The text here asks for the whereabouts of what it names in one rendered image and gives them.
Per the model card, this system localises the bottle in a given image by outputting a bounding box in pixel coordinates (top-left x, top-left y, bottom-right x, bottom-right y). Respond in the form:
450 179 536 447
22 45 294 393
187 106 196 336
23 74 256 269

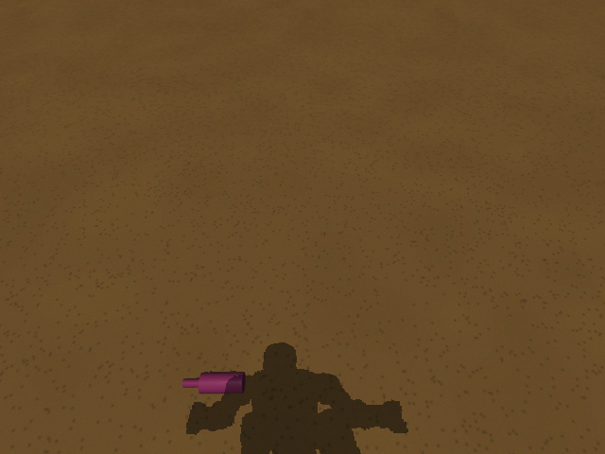
182 373 245 393

